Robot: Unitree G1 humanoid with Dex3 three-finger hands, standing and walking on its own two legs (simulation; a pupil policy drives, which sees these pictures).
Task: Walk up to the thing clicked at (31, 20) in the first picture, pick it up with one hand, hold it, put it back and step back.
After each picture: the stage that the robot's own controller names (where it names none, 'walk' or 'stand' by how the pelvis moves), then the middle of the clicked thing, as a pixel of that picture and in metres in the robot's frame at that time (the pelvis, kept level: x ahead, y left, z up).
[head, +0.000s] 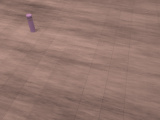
stand; (31, 23) +1.84 +0.65 -0.65
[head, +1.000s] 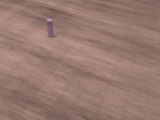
walk; (50, 28) +1.76 +0.30 -0.62
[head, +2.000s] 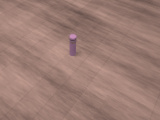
walk; (72, 45) +1.20 +0.09 -0.63
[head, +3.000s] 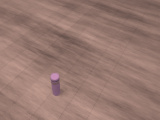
walk; (55, 85) +0.77 +0.18 -0.64
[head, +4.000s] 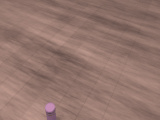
walk; (51, 114) +0.55 +0.17 -0.65
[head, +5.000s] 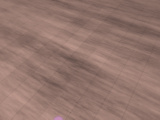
stand; out of the picture +0.45 +0.18 -0.65
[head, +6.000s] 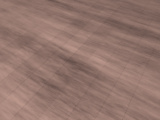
stand; out of the picture +0.42 +0.17 -0.65
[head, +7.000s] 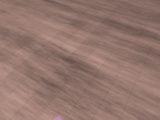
stand; out of the picture +0.46 +0.17 -0.66
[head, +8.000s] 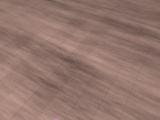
stand; out of the picture +0.44 +0.18 -0.66
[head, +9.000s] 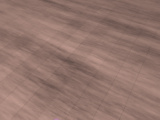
stand; out of the picture +0.44 +0.18 -0.66
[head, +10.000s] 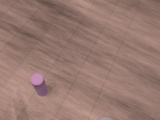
go down; (39, 85) +0.48 +0.19 -0.47
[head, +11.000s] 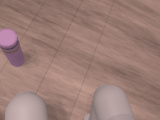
go down; (12, 50) +0.51 +0.24 -0.26
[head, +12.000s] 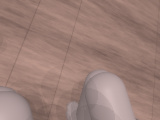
close in; out of the picture +0.50 +0.27 -0.19
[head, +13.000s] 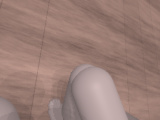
close; out of the picture +0.49 +0.30 -0.16
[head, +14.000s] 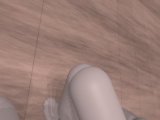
lift; out of the picture +0.46 +0.29 -0.17
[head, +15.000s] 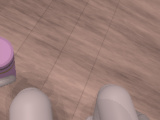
lift; (1, 66) +0.37 +0.25 -0.05
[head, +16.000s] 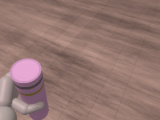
hold; (33, 94) +0.31 +0.15 +0.08
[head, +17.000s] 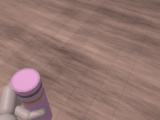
hold; (35, 101) +0.30 +0.15 +0.03
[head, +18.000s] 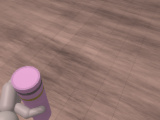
hold; (35, 99) +0.31 +0.16 +0.03
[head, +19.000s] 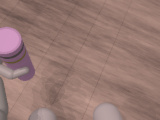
crouch; (18, 60) +0.43 +0.18 -0.04
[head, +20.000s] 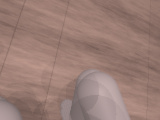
lower; out of the picture +0.48 +0.25 -0.14
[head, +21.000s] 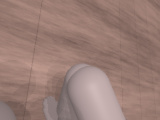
lower; out of the picture +0.47 +0.30 -0.17
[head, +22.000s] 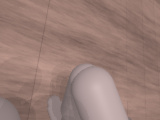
lower; out of the picture +0.47 +0.30 -0.17
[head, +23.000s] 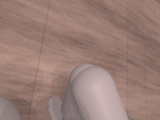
lower; out of the picture +0.46 +0.30 -0.17
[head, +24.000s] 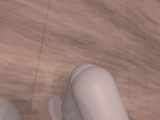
rest; out of the picture +0.46 +0.30 -0.17
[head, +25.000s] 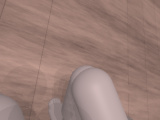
withdraw; out of the picture +0.47 +0.28 -0.18
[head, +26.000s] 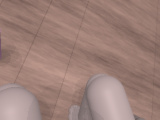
stand; out of the picture +0.47 +0.25 -0.20
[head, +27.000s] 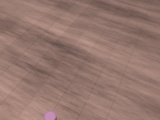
stand; out of the picture +0.42 +0.16 -0.56
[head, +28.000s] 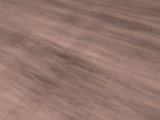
stand; out of the picture +0.43 +0.17 -0.60
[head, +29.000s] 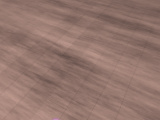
stand; out of the picture +0.43 +0.16 -0.60
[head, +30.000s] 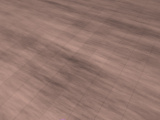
stand; out of the picture +0.45 +0.15 -0.65
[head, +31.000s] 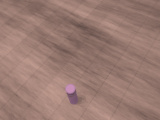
walk; (72, 95) +0.53 +0.13 -0.63
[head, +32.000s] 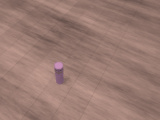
walk; (59, 73) +0.78 +0.13 -0.64
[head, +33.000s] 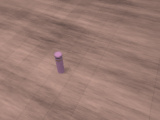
stand; (59, 63) +1.04 +0.25 -0.63
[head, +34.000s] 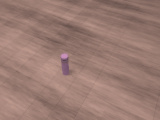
stand; (65, 64) +1.04 +0.16 -0.65
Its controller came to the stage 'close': yes
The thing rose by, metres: 0.68
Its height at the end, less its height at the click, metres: +0.00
